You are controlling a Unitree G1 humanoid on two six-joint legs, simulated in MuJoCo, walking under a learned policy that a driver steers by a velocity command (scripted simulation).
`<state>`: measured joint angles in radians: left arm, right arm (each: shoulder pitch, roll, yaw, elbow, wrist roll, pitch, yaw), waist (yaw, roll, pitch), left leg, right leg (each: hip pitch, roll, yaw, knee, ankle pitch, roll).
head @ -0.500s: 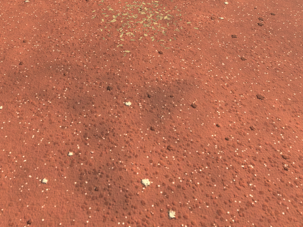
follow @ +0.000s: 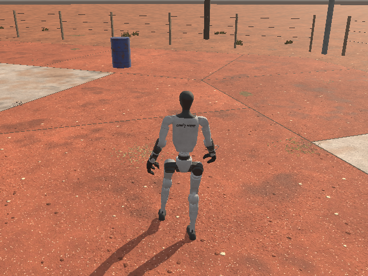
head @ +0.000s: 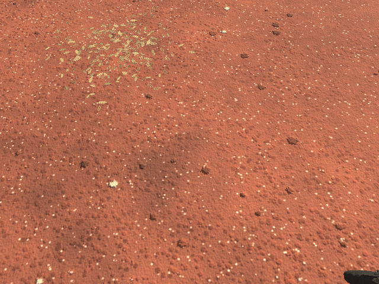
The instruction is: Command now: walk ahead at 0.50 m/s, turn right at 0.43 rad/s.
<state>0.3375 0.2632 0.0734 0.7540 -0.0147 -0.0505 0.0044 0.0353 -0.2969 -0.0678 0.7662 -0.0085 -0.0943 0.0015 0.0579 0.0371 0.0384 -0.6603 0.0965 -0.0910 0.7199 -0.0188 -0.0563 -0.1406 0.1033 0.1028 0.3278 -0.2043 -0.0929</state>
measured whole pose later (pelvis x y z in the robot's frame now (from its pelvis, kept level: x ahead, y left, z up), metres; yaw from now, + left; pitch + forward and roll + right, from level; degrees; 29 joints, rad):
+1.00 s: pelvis +0.26 +0.04 -0.01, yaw +23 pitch +1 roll +0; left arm 0.16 0.27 0.07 0.70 0.00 0.01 0.03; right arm 0.16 -0.31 -0.08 0.68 0.02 0.07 0.00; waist 0.02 0.01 0.06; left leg -0.43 0.03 -0.01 0.82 -0.39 -0.09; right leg -0.24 -0.07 -0.08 0.45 -0.23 0.01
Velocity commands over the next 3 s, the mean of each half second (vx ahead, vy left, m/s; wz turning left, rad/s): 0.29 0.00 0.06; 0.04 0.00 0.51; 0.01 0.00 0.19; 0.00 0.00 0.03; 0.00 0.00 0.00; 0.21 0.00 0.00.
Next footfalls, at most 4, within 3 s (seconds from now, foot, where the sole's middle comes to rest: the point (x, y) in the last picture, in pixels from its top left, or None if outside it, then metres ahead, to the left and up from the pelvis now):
0.18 left None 0.30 0.14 -0.78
0.66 right None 0.35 -0.07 -0.78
1.08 left None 0.25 0.18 -0.78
1.44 right None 0.34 -0.04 -0.78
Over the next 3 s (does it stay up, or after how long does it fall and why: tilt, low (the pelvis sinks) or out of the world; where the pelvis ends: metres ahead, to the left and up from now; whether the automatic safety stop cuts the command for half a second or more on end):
stays up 0.35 0.06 -0.01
